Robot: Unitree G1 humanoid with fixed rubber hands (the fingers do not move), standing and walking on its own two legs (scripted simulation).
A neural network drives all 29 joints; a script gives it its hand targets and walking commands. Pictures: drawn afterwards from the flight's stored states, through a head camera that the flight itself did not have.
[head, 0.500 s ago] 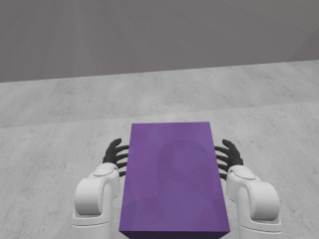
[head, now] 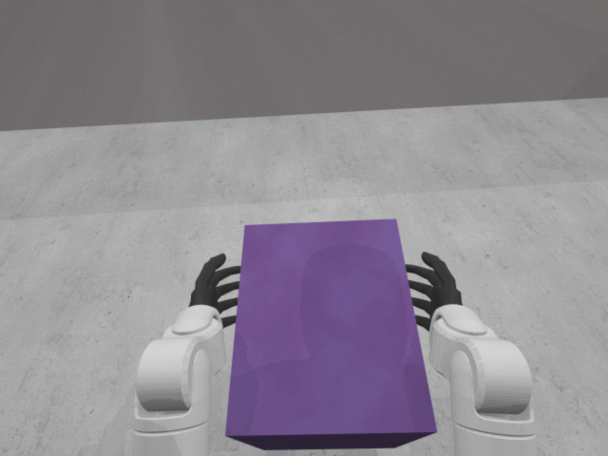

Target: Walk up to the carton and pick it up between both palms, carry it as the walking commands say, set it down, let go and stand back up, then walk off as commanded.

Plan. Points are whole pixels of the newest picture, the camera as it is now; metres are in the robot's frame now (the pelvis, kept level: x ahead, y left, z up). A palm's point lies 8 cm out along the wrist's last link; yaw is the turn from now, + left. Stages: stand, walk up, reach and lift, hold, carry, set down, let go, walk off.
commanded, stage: carry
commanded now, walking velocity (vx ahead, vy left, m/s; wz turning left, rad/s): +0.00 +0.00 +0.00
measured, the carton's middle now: (324, 344) +0.26 +0.00 +0.01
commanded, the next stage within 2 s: none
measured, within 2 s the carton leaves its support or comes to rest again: neither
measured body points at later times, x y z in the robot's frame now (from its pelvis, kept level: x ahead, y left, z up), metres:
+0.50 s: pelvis +0.00 +0.02 +0.00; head -0.02 +0.01 +0.45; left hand +0.27 +0.16 +0.09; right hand +0.27 -0.12 +0.09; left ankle +0.03 +0.11 -0.73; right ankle +0.07 -0.09 -0.73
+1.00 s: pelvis +0.01 +0.03 +0.00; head -0.02 +0.03 +0.45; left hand +0.28 +0.17 +0.09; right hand +0.27 -0.11 +0.09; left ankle +0.03 +0.11 -0.73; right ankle +0.07 -0.09 -0.73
